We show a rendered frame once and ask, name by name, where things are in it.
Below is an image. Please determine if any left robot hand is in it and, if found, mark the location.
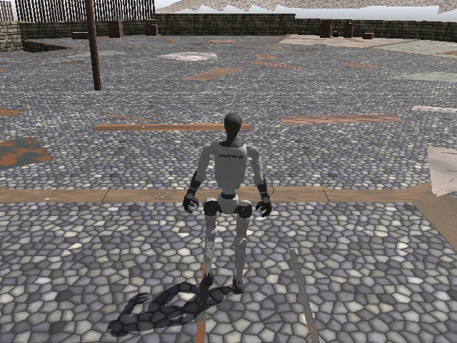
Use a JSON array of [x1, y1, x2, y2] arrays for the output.
[[183, 195, 199, 213]]

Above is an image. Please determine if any left robot upper arm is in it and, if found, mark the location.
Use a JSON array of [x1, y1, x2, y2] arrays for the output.
[[194, 143, 217, 182]]

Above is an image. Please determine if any left robot foot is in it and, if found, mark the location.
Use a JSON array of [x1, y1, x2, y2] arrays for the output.
[[204, 272, 214, 287]]

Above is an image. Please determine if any right robot upper arm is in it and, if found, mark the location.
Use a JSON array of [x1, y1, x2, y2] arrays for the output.
[[246, 145, 264, 185]]

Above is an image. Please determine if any right robot hand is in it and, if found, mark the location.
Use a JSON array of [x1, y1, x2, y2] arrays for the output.
[[256, 200, 272, 217]]

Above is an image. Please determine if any right robot forearm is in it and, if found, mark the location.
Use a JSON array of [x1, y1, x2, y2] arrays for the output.
[[257, 175, 271, 203]]

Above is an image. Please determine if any robot torso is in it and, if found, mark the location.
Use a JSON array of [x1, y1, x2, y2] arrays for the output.
[[214, 140, 248, 214]]

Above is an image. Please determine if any left robot forearm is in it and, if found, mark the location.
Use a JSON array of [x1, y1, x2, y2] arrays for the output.
[[186, 171, 201, 199]]

